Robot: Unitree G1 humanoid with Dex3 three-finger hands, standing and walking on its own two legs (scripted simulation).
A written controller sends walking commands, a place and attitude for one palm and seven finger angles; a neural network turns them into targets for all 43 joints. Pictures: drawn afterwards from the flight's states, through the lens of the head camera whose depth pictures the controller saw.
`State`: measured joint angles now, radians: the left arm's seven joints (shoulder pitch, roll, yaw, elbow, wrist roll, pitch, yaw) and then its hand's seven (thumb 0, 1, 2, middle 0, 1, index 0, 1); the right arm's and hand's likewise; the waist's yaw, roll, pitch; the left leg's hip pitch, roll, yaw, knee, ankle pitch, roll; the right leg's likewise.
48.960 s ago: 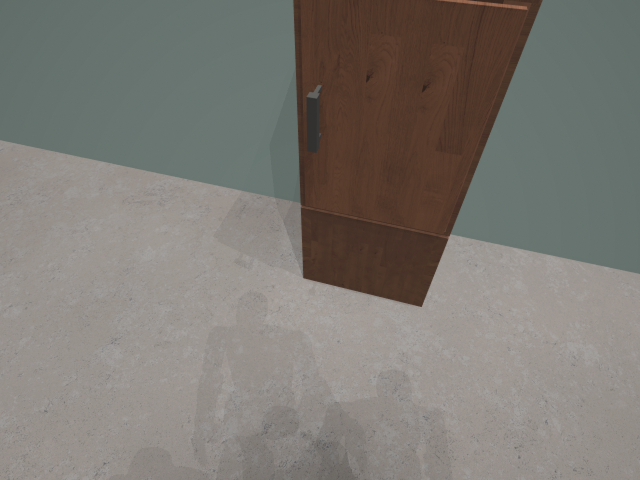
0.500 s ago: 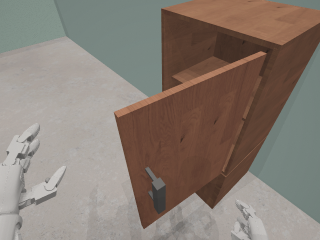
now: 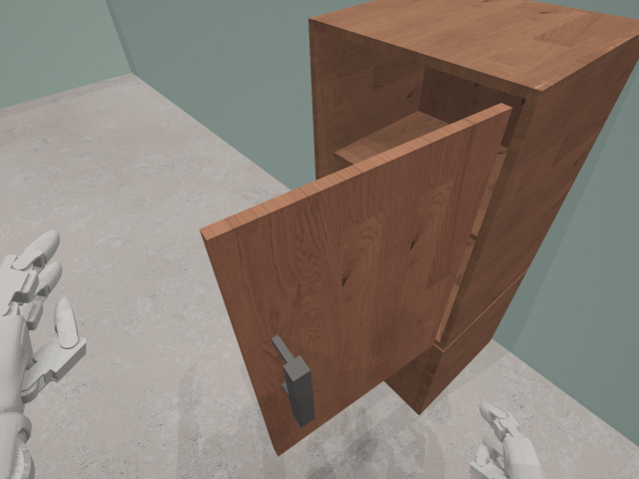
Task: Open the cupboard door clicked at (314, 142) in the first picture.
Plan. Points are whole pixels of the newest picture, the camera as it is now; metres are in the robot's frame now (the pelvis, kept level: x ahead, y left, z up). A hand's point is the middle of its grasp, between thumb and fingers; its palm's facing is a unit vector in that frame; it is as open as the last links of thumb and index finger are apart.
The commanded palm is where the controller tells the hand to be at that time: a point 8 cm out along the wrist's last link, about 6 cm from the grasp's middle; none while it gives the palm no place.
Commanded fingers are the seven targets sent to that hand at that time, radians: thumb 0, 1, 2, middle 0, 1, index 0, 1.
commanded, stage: step back with the hand held close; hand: left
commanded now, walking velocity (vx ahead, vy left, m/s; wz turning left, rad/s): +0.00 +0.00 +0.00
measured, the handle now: (291, 381) +0.25 +0.08 -0.02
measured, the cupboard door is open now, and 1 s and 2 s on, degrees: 84 84 84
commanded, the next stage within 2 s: stop stepping back and stand still in 1.30 s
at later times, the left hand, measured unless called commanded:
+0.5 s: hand (68, 358) +0.17 +0.27 +0.15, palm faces +0.31 -0.80 -0.51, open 7.4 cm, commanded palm +0.11 +0.31 +0.18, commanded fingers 0.00 0.90 0.90 -0.20 -0.30 -0.20 -0.30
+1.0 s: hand out of the picture +0.06 +0.30 +0.15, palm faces +0.46 -0.77 -0.44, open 7.4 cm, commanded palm +0.00 +0.34 +0.18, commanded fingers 0.00 0.90 0.90 -0.20 -0.30 -0.20 -0.30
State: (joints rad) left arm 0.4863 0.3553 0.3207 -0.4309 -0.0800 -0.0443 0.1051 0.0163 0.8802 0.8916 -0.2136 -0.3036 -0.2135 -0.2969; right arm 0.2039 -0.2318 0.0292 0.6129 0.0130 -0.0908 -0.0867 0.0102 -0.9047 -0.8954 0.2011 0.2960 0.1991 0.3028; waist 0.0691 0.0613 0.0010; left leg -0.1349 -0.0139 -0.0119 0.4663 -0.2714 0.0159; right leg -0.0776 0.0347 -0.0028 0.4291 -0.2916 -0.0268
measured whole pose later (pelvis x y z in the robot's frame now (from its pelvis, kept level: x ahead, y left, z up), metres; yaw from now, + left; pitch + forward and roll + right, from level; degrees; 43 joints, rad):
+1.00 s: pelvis -0.12 +0.03 -0.02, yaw +3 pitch -1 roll -2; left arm 0.55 0.39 0.42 -0.56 -0.03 -0.21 0.15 0.02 0.88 0.89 -0.21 -0.30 -0.21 -0.30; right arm 0.21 -0.21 0.00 0.59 0.00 -0.06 -0.06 0.01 -0.90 -0.89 0.20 0.30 0.20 0.30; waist 0.01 0.00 0.05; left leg -0.48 -0.02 0.00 0.69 -0.32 0.02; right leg -0.34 0.05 0.04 0.57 -0.22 0.01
